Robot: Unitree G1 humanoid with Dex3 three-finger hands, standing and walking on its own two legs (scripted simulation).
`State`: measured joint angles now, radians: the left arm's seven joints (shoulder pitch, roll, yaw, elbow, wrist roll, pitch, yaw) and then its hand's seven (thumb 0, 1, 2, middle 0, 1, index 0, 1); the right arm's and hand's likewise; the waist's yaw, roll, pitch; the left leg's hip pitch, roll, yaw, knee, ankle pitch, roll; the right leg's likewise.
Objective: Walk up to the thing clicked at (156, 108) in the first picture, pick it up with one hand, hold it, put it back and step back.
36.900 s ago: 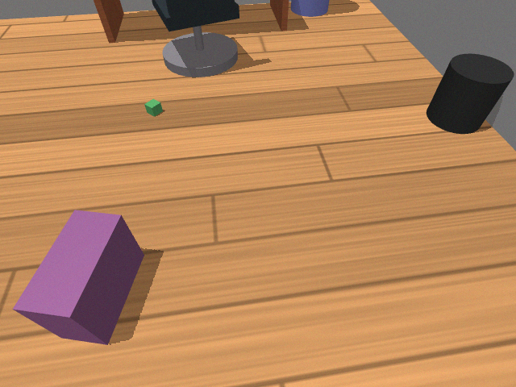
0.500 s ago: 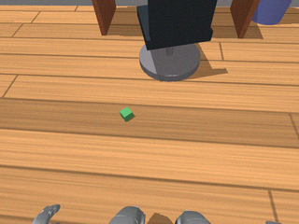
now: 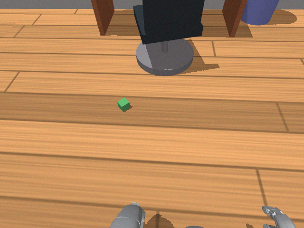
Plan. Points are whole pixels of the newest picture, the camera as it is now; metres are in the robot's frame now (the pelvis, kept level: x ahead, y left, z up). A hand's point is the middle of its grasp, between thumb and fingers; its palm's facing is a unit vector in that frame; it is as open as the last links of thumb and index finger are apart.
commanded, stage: step back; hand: left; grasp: from above
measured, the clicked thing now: (123, 104) +1.03 +0.32 -0.72
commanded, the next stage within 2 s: stand in 1.06 s
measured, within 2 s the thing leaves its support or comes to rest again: neither
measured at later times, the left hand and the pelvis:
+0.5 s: hand out of the picture +0.03 +0.28 -0.14, palm faces +0.08 -0.91 -0.40, open 7.3 cm; pelvis -0.02 +0.00 +0.00, yaw +5 degrees
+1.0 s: hand out of the picture +0.09 +0.30 -0.14, palm faces +0.07 -0.93 -0.35, open 7.3 cm; pelvis +0.02 +0.03 +0.02, yaw +4 degrees
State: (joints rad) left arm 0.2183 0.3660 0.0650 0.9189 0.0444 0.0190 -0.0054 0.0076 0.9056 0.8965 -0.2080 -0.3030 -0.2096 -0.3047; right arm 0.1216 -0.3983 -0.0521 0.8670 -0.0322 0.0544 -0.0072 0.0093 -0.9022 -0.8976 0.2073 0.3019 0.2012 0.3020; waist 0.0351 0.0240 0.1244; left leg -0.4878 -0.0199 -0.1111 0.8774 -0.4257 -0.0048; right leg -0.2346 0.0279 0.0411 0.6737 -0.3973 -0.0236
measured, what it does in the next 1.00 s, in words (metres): steps on the spot: left foot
